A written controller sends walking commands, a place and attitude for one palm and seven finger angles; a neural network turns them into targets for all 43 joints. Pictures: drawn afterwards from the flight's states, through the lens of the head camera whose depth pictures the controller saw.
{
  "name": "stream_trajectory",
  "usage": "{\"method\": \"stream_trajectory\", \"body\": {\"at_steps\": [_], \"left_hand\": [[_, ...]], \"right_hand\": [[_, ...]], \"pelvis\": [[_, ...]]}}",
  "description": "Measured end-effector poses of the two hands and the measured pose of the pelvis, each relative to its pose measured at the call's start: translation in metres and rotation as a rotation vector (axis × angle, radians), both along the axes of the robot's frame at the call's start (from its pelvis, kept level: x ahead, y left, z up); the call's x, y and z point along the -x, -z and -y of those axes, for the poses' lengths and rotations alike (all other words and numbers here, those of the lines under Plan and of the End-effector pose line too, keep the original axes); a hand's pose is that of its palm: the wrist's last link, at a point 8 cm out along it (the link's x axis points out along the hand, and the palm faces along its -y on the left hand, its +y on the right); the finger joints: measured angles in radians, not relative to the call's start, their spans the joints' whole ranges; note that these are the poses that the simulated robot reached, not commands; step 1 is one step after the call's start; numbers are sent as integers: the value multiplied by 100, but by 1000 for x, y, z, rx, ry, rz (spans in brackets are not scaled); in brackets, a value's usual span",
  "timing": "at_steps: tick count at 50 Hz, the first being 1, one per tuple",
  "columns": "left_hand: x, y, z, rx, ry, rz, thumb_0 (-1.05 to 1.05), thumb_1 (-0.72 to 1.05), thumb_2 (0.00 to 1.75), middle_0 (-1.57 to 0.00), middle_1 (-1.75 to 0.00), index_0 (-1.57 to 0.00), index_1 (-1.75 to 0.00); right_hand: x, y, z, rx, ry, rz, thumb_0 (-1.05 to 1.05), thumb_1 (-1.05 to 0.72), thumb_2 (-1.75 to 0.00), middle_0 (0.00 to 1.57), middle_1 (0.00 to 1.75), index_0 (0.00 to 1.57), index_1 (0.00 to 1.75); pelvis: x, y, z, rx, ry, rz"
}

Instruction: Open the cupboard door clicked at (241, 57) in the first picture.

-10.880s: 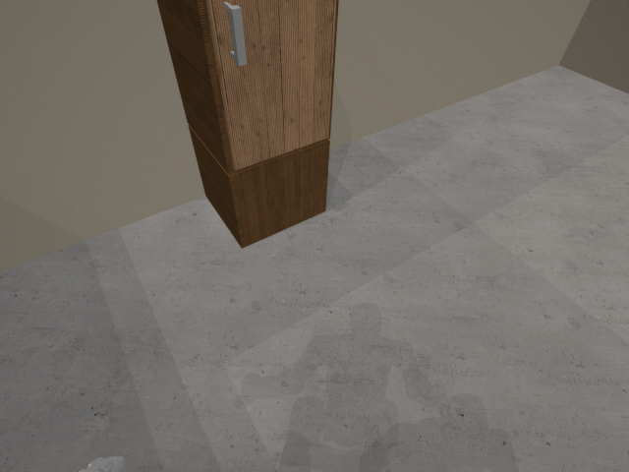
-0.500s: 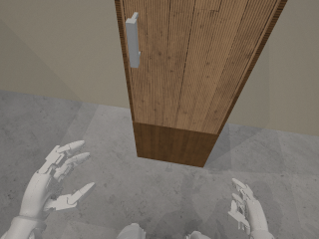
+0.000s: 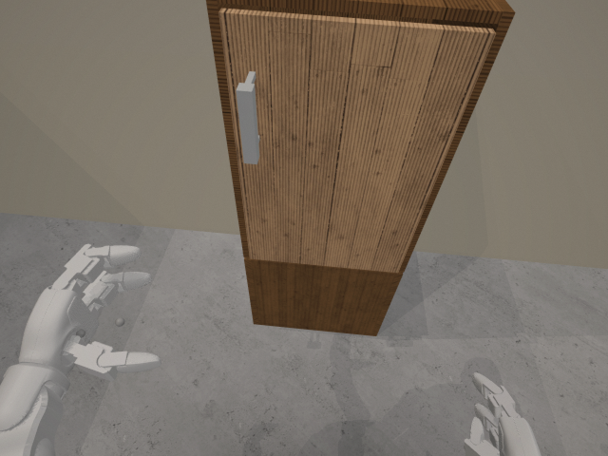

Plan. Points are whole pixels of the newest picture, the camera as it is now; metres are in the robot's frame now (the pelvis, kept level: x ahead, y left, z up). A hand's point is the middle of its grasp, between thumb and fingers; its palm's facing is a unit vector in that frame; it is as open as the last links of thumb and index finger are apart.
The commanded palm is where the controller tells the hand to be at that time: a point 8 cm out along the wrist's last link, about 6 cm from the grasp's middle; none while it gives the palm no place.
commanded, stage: raise the hand with hooked fingers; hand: left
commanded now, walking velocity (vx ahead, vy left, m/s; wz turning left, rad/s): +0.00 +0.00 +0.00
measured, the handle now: (251, 118) +0.60 +0.13 +0.13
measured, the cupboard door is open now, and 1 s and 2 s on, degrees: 0 0 0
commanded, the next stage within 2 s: move the hooked fingers beside the handle in 0.96 s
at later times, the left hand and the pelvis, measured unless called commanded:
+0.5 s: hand (77, 244) +0.30 +0.28 +0.15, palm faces +0.02 -1.00 -0.06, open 14.0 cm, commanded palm +0.27 +0.32 +0.15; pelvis +0.01 +0.00 +0.02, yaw +0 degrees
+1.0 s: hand (102, 246) +0.30 +0.25 +0.15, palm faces +0.01 -1.00 -0.03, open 14.0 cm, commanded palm +0.27 +0.30 +0.15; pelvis +0.01 -0.02 +0.02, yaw -1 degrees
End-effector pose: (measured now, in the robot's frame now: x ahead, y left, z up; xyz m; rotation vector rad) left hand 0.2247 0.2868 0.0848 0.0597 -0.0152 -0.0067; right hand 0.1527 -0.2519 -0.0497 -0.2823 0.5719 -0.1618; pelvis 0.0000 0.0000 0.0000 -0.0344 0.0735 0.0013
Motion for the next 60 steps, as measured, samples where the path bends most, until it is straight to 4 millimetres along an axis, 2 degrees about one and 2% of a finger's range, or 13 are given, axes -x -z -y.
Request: {"method": "stream_trajectory", "body": {"at_steps": [7,13,19,27,37,55,60], "left_hand": [[-16,-20,-16,2,-9,-1,0,-39,35,-29,-113,-29,-113],[-27,-37,-28,3,-19,2,-1,-46,32,-30,-118,-30,-117],[-39,-54,-37,-2,-22,15,-1,-49,31,-30,-119,-30,-119],[-58,-69,-44,6,-24,14,-1,-50,30,-30,-120,-30,-120],[-60,-63,-26,20,-7,1,-1,-50,30,-30,-120,-30,-120],[-54,-60,-16,29,-20,-15,-1,-50,30,-30,-120,-30,-120],[-63,-58,-16,43,-26,-11,-1,-50,30,-30,-120,-30,-120]], "right_hand": [[-19,-9,-25,-42,-53,41,1,-90,-90,20,30,21,30],[-24,-9,-37,-63,-77,30,1,-90,-90,20,30,21,30],[-20,-7,-33,-61,-67,-3,1,-90,-90,20,30,21,30],[-10,-8,-14,-38,-21,-40,1,-90,-90,20,30,21,30],[-2,-10,5,-28,13,-47,1,-90,-90,20,30,21,30],[-6,-7,7,-55,2,-31,1,-90,-90,20,30,21,30],[-5,-4,10,-40,3,-45,1,-90,-90,20,30,21,30]], "pelvis": [[-4,-7,-4,-1,-2,26],[-6,-13,-4,-2,-3,43],[-8,-17,-3,-5,-4,53],[-10,-21,2,-10,0,57],[-12,-23,9,-18,15,57],[-7,-22,20,-23,11,63],[-3,-21,21,-21,2,60]]}}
